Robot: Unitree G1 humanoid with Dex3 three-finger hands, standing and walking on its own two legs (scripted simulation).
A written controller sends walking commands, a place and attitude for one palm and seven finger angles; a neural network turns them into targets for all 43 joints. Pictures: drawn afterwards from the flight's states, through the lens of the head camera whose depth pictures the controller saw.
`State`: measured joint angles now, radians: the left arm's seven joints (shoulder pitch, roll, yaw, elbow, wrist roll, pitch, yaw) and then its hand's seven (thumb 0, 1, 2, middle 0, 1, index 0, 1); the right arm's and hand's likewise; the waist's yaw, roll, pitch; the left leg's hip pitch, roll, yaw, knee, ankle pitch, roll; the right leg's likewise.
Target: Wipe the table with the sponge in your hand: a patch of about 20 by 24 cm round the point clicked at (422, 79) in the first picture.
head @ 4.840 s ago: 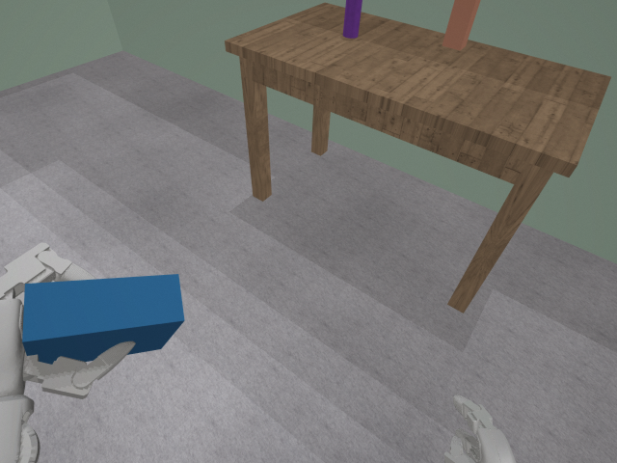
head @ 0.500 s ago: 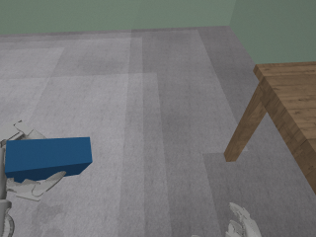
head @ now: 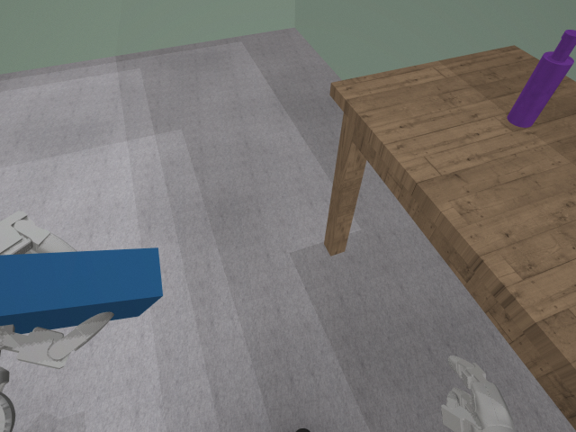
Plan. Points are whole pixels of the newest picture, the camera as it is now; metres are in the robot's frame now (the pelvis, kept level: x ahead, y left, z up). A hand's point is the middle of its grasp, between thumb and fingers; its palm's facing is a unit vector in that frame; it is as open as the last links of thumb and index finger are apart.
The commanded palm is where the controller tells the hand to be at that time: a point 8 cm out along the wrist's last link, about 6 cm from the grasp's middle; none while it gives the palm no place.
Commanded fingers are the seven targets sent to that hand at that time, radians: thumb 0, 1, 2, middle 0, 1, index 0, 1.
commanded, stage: turn to face it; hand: left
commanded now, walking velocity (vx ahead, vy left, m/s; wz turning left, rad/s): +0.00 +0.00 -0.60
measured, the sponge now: (105, 289) +0.22 +0.21 +0.15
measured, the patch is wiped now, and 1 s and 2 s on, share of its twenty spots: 0.00 0.00 0.00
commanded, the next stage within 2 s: none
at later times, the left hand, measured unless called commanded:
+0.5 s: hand (214, 297) +0.22 +0.09 +0.17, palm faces +0.03 -0.83 -0.56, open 9.2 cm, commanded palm +0.17 +0.17 +0.18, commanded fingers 0.00 0.10 1.30 -1.20 -1.60 -1.20 -1.60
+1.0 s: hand (322, 348) +0.18 -0.01 +0.17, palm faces -0.14 -0.85 -0.50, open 9.2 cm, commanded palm +0.15 +0.07 +0.18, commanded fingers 0.00 0.10 1.30 -1.20 -1.60 -1.20 -1.60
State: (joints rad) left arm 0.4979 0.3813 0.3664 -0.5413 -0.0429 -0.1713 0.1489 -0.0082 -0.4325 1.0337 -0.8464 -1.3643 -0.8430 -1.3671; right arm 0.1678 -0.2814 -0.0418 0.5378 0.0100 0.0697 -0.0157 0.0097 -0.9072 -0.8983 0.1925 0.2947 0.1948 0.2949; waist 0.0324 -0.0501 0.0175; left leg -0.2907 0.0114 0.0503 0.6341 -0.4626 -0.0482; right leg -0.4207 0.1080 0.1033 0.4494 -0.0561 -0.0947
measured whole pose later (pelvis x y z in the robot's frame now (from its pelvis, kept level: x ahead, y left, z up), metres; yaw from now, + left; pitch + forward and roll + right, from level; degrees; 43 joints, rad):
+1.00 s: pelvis -0.14 -0.06 -0.02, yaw -36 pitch -2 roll +0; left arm 0.39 0.39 0.36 -0.49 -0.02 -0.19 0.14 -0.01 -0.43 1.03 -0.85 -1.36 -0.84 -1.36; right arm 0.19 -0.16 0.03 0.52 0.02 -0.04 0.01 0.01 -0.90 -0.90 0.20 0.30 0.20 0.30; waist 0.03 0.08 0.14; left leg -0.32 0.22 0.12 0.81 -0.43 -0.09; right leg -0.35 0.02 -0.10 0.67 -0.27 -0.04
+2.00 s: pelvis -0.29 -0.03 +0.00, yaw -71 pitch +2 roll +3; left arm 0.54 0.44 0.41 -0.58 -0.05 -0.21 0.15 -0.01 -0.43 1.03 -0.84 -1.36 -0.84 -1.36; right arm 0.17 -0.27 -0.03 0.55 0.01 0.08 0.00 0.01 -0.91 -0.90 0.19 0.29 0.20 0.30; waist 0.01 -0.05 0.06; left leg -0.34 0.01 0.03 0.71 -0.47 -0.06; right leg -0.40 0.12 0.13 0.44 -0.06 -0.10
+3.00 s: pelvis -0.35 +0.01 +0.00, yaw -82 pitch +0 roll +2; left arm 0.45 0.33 0.31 -0.43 0.01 -0.23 0.14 -0.01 -0.43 1.03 -0.84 -1.35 -0.84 -1.36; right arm 0.21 -0.21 -0.01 0.66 0.00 -0.03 -0.04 0.01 -0.90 -0.90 0.20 0.30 0.20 0.30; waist 0.00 0.02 0.03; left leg -0.44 0.03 0.04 0.99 -0.39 -0.01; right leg -0.29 -0.03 -0.11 0.54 -0.24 -0.06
